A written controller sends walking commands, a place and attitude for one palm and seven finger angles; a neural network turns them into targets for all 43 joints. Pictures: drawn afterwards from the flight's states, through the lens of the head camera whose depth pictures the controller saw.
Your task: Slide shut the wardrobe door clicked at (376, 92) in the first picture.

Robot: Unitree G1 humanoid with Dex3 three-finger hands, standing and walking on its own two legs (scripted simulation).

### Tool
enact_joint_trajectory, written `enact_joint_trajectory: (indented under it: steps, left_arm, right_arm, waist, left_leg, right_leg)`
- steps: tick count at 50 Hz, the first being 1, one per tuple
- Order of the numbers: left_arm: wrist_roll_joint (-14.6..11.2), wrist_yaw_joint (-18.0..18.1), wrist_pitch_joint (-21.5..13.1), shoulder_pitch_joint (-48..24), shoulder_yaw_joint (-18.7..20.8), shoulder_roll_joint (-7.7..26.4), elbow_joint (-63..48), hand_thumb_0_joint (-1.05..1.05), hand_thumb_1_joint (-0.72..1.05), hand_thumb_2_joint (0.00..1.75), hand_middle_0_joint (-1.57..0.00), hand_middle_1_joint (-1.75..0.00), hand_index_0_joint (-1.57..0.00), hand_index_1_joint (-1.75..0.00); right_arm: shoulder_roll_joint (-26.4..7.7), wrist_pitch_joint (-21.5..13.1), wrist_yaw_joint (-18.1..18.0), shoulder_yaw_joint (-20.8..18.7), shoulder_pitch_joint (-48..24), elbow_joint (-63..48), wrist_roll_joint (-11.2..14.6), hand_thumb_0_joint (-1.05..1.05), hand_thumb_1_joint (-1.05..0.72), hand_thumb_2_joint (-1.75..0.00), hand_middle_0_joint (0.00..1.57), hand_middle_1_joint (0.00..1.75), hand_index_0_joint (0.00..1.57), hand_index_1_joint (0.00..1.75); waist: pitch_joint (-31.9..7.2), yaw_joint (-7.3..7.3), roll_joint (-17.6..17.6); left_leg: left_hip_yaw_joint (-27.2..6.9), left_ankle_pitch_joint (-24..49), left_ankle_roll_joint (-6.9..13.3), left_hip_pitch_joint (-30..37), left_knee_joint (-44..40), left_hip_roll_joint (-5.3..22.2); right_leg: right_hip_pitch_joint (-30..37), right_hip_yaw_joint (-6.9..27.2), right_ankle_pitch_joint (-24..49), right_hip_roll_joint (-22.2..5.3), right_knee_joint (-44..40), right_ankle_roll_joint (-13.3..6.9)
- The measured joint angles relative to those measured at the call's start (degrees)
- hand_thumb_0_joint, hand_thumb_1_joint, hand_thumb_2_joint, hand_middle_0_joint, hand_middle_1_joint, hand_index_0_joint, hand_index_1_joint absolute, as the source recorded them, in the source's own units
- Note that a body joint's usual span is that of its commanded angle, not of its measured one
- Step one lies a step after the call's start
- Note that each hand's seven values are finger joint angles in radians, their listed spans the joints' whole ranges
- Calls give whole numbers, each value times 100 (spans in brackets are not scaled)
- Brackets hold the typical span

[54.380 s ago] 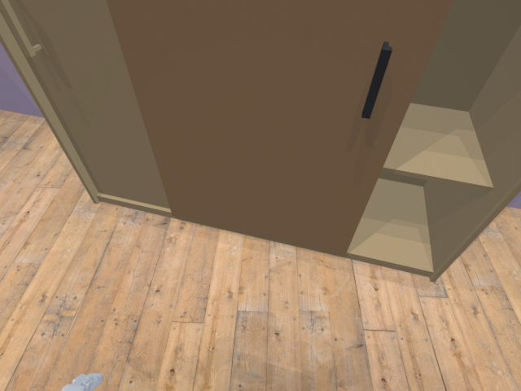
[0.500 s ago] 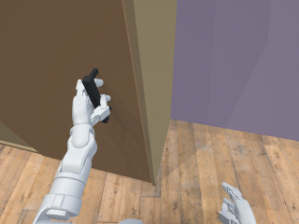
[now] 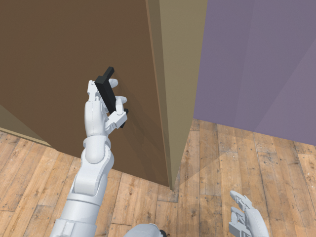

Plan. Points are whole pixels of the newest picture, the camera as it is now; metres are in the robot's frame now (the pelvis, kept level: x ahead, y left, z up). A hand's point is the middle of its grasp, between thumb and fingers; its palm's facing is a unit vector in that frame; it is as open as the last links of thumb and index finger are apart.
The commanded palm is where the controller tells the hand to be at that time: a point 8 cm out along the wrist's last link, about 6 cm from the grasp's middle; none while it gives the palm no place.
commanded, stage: step sideways, sliding the door along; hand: left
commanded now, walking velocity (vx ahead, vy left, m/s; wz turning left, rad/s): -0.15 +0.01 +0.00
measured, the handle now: (115, 99) +0.39 +0.20 +0.10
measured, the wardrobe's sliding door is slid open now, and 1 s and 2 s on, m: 0.00 0.00 0.00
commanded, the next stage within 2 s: none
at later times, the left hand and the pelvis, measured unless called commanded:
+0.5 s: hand (122, 115) +0.34 +0.16 +0.12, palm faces +0.28 -0.96 -0.04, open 6.6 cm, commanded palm +0.30 +0.12 +0.11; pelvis -0.01 +0.03 -0.01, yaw +0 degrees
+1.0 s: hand (120, 114) +0.33 +0.16 +0.12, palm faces +0.25 -0.97 -0.04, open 6.4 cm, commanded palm +0.30 +0.10 +0.11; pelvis -0.06 +0.00 +0.02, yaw -5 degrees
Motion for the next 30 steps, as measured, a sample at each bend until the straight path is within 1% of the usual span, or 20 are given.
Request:
enact_joint_trajectory:
  steps: [12, 21, 25, 27, 30]
  left_arm:
    - [84, -13, -4, -128, -254, -253, -173, 2, 81, 84, -26, -132, -7, -138]
    - [148, -60, 25, -114, -303, -325, -292, 2, 83, 85, -22, -133, -4, -134]
    - [173, -64, 45, -120, -320, -342, -287, 2, 83, 85, -20, -133, -3, -132]
    - [123, -225, -61, -49, -211, -179, -256, 2, 83, 85, -21, -134, -3, -132]
    - [21, -395, -71, 67, -43, 82, -253, 1, 83, 85, -22, -134, -2, -132]
  right_arm:
    - [-52, -165, 200, -1, -132, -150, 2, 2, -91, -90, 20, 30, 19, 30]
    - [-80, -166, 272, 7, -229, -276, -34, 2, -91, -90, 19, 30, 19, 30]
    - [-88, -143, 265, 10, -203, -275, -52, 2, -91, -90, 19, 30, 19, 30]
    - [-34, -70, 200, 46, -302, -159, -121, 2, -91, -90, 20, 30, 20, 30]
    - [26, 78, 126, 42, -359, -95, -169, 2, -91, -90, 20, 30, 20, 30]
  waist:
    - [181, 75, 10]
    - [228, 88, 12]
    - [219, 59, 0]
    - [223, -24, -69]
    - [217, -145, -68]
  left_leg:
    - [-15, 31, 135, -80, 57, -182]
    - [118, -26, 227, -135, 192, -186]
    - [179, -60, 272, -146, 263, -197]
    - [262, -30, 277, -87, 181, -204]
    - [369, 98, 264, 43, -65, -108]
  right_leg:
    - [-202, 105, 8, -107, 387, -109]
    - [-369, 97, -47, -103, 617, -90]
    - [-380, 98, -67, -115, 676, -82]
    - [-419, 131, -152, -113, 834, -53]
    - [-467, 87, -388, 4, 1040, -29]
